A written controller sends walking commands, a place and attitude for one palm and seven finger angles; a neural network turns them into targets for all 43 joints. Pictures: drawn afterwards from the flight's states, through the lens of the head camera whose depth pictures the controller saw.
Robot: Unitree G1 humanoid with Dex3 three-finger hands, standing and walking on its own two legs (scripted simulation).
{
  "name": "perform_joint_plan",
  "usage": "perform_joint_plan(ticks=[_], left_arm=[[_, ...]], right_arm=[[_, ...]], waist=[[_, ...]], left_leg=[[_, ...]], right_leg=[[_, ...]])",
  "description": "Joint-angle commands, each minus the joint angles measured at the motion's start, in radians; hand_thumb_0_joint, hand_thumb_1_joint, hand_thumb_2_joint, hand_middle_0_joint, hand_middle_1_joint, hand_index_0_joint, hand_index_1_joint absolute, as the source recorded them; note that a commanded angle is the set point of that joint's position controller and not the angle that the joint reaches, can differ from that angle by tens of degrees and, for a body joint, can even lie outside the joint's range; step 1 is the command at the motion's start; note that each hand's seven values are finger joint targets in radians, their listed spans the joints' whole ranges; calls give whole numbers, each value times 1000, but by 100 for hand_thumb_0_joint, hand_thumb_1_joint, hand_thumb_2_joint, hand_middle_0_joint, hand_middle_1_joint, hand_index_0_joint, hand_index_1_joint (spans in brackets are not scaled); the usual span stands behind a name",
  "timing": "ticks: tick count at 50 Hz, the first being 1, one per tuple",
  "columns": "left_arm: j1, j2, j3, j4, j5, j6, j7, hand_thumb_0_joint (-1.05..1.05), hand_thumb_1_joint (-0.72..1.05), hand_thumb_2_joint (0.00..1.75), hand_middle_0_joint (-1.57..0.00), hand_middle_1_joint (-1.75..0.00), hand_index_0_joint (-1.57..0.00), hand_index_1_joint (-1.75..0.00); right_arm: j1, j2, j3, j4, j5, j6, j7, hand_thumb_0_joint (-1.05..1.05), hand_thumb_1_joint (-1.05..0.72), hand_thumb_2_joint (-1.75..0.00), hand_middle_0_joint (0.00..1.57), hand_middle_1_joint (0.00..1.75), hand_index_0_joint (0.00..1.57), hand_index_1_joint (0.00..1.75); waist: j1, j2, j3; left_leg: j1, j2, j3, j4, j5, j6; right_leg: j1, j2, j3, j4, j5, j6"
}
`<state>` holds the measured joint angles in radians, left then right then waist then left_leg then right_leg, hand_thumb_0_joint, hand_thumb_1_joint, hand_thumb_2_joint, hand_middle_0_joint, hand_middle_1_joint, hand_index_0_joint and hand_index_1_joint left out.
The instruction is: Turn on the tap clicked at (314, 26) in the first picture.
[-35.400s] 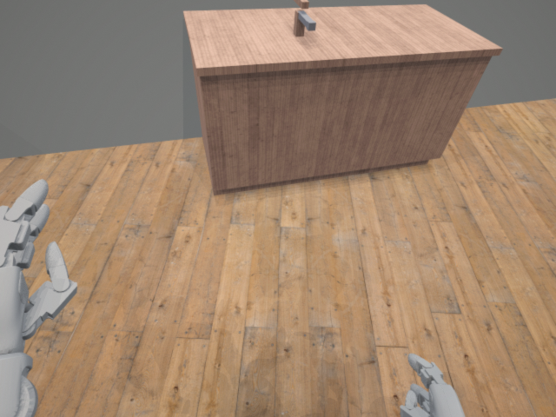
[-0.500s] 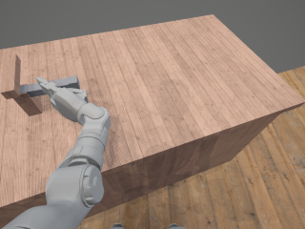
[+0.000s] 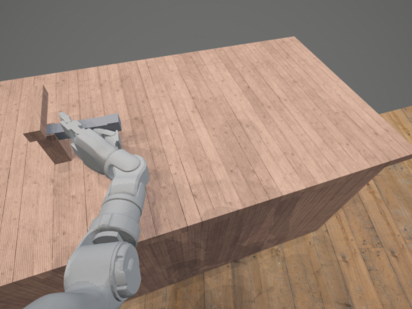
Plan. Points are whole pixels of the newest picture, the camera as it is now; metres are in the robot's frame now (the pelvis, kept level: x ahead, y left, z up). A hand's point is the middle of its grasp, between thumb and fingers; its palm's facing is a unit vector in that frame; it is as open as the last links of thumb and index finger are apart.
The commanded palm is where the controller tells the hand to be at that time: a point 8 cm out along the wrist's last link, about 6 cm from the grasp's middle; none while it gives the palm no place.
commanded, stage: lift the hand up off the lever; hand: left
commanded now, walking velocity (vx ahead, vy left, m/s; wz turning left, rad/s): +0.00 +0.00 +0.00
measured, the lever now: (114, 122) +0.50 +0.20 +0.07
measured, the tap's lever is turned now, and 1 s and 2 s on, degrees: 86 85 85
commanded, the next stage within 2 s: draw the hand back beside the body in 1.72 s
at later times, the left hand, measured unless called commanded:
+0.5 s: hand (119, 138) +0.44 +0.17 +0.08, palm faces +0.80 -0.58 -0.12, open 7.8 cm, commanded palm +0.38 +0.18 +0.11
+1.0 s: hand (117, 128) +0.43 +0.16 +0.12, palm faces +0.80 -0.59 -0.12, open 7.8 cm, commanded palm +0.37 +0.18 +0.13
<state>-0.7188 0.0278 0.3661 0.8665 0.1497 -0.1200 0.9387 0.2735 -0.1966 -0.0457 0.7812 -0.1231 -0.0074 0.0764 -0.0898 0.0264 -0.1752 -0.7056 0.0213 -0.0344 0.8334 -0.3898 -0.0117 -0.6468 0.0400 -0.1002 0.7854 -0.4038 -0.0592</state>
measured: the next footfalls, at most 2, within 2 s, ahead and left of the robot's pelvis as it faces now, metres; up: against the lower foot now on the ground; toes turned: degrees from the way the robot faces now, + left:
none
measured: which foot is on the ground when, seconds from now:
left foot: down 0.00-1.00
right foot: down 0.00-1.00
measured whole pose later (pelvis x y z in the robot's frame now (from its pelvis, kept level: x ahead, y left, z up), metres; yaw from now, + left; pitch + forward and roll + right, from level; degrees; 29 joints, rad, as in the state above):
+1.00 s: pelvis -0.01 -0.02 +0.01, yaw +1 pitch +10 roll +0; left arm -0.70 0.00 0.33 0.76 0.11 0.04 0.93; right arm 0.22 -0.21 -0.04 0.79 -0.09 0.00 0.04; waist -0.06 0.03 -0.15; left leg -0.55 0.02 -0.05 0.70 -0.32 -0.03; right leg -0.51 0.04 -0.11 0.68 -0.36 -0.08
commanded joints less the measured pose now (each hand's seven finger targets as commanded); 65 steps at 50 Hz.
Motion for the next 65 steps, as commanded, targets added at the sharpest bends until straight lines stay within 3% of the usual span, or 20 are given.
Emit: perform_joint_plan(ticks=[1, 4, 5, 7, 10, 17, 25, 28, 30, 34, 35, 41, 43, 45, 54, 55, 59, 60, 61, 65], left_arm=[[-490, 81, -89, -220, 29, -39, 0, 0, 90, 90, -15, -15, -15, -15], [-499, 79, -93, -243, 40, -41, 10, 0, 90, 90, -15, -15, -15, -15], [-467, 102, -61, -247, 45, -38, 14, 0, 90, 90, -15, -15, -15, -15], [-470, 62, -101, -256, 45, -26, 10, 0, 90, 90, -15, -15, -15, -15], [-444, 103, -63, -291, 46, -17, 14, 0, 90, 90, -15, -15, -15, -15], [-494, 40, -142, -373, 48, 0, 12, 0, 90, 90, -15, -15, -15, -15], [-467, 127, -71, -397, 50, 31, 17, 0, 90, 90, -15, -15, -15, -15], [-489, 81, -122, -423, 53, 37, 15, 0, 90, 90, -15, -15, -15, -15], [-449, 130, -73, -400, 51, 47, 15, 0, 90, 90, -15, -15, -15, -15], [-470, 99, -107, -351, 38, 69, 7, 0, 90, 90, -15, -15, -15, -15], [-443, 127, -70, -333, 32, 77, 6, 0, 90, 90, -15, -15, -15, -15], [-439, 92, -98, -324, 18, 92, 2, 0, 90, 90, -15, -15, -15, -15], [-428, 76, -111, -323, 8, 96, -3, 0, 90, 90, -15, -15, -15, -15], [-384, 148, -34, -298, 0, 105, -2, 0, 90, 90, -15, -15, -15, -15], [-459, 77, -128, -357, 9, 105, -7, 0, 90, 90, -15, -15, -15, -15], [-443, 108, -92, -348, 7, 108, -3, 0, 90, 90, -15, -15, -15, -15], [-444, 78, -121, -373, -1, 120, -7, 0, 90, 90, -15, -15, -15, -15], [-417, 117, -80, -374, 2, 125, -6, 0, 90, 90, -15, -15, -15, -15], [-414, 72, -123, -387, -3, 132, -10, 0, 90, 90, -15, -15, -15, -15], [-396, 74, -113, -391, -6, 155, -7, 0, 90, 90, -15, -15, -15, -15]], right_arm=[[7, -133, -39, -78, 9, -34, -12, 0, -90, -90, 20, 30, 20, 30], [2, -127, -40, -74, 4, -39, -11, 0, -90, -90, 20, 30, 20, 30], [4, -131, -44, -70, 0, -38, -13, 0, -90, -90, 20, 30, 20, 30], [-2, -124, -39, -80, 1, -36, -6, 0, -90, -90, 20, 30, 20, 30], [-5, -130, -45, -82, 0, -36, -12, 0, -90, -90, 20, 30, 20, 30], [-27, -119, -42, -85, 4, -44, -8, 0, -90, -90, 20, 30, 20, 30], [-47, -124, -42, -82, 8, -48, -24, 0, -90, -90, 20, 30, 20, 30], [-53, -115, -37, -90, 9, -51, -20, 0, -90, -90, 20, 30, 20, 30], [-53, -124, -40, -86, 10, -51, -27, 0, -90, -90, 20, 30, 20, 30], [-66, -121, -33, -88, 20, -47, -34, 0, -90, -90, 20, 30, 20, 30], [-68, -127, -36, -85, 22, -44, -39, 0, -90, -90, 20, 30, 20, 30], [-73, -123, -28, -94, 28, -41, -38, 0, -90, -90, 20, 30, 20, 30], [-76, -122, -28, -100, 31, -39, -38, 0, -90, -90, 20, 30, 20, 30], [-80, -130, -30, -96, 34, -32, -46, 0, -90, -90, 20, 30, 20, 30], [-106, -117, -28, -100, 37, -35, -47, 0, -90, -90, 20, 30, 20, 30], [-108, -122, -30, -94, 36, -36, -51, 0, -90, -90, 20, 30, 20, 30], [-110, -117, -26, -102, 38, -32, -48, 0, -90, -90, 20, 30, 20, 30], [-108, -121, -31, -97, 39, -29, -51, 0, -90, -90, 20, 30, 20, 30], [-115, -115, -27, -107, 40, -28, -47, 0, -90, -90, 20, 30, 20, 30], [-120, -121, -30, -102, 38, -25, -47, 0, -90, -90, 20, 30, 20, 30]], waist=[[-24, 10, -302], [-17, 7, -334], [3, 19, -345], [-5, 26, -351], [9, -2, -366], [1, 23, -362], [19, 0, -358], [10, 20, -372], [21, -8, -353], [2, -40, -303], [18, -39, -296], [18, -27, -285], [16, -68, -280], [37, -77, -266], [17, -54, -246], [30, -55, -241], [30, -45, -270], [48, -38, -283], [41, -35, -271], [49, -62, -262]], left_leg=[[239, -14, 6, -73, 329, 9], [261, -13, 6, -65, 357, 6], [265, -15, 3, -65, 380, 1], [276, -13, 5, -63, 399, -1], [276, -13, 7, -60, 427, -1], [315, -8, 2, -64, 437, -8], [270, -19, 14, -74, 389, 3], [297, -19, 18, -77, 399, 4], [273, -22, 17, -83, 382, 8], [249, -25, 23, -106, 316, 13], [248, -27, 19, -117, 305, 14], [271, -31, 28, -142, 304, 18], [266, -32, 30, -147, 293, 20], [248, -34, 29, -161, 281, 21], [296, -29, 34, -181, 268, 23], [295, -31, 31, -184, 269, 24], [316, -30, 36, -186, 307, 20], [323, -29, 31, -189, 323, 17], [330, -28, 34, -193, 336, 16], [349, -24, 30, -197, 361, 14]], right_leg=[[147, -25, 34, -116, 321, 34], [159, -24, 31, -112, 341, 32], [167, -21, 29, -105, 357, 29], [163, -24, 26, -100, 365, 29], [200, -24, 29, -102, 416, 31], [185, -24, 25, -102, 396, 28], [251, -35, 45, -122, 432, 36], [247, -36, 43, -121, 436, 37], [264, -37, 46, -131, 438, 38], [269, -47, 56, -161, 399, 47], [274, -44, 55, -170, 378, 43], [291, -47, 56, -195, 380, 45], [308, -54, 61, -207, 400, 54], [336, -57, 66, -221, 400, 56], [308, -54, 66, -244, 336, 50], [311, -49, 63, -244, 331, 47], [334, -54, 60, -234, 385, 48], [348, -49, 57, -232, 386, 42], [343, -49, 52, -229, 397, 41], [346, -45, 45, -235, 411, 39]])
